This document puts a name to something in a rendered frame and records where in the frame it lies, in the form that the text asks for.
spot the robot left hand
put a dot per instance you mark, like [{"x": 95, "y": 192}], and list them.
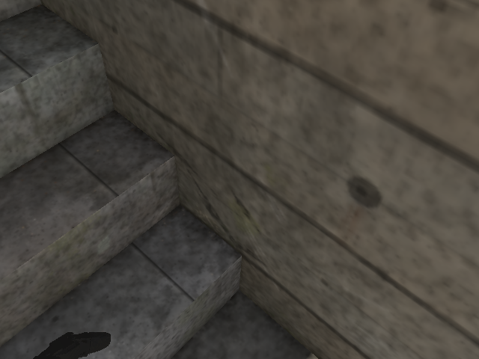
[{"x": 74, "y": 346}]

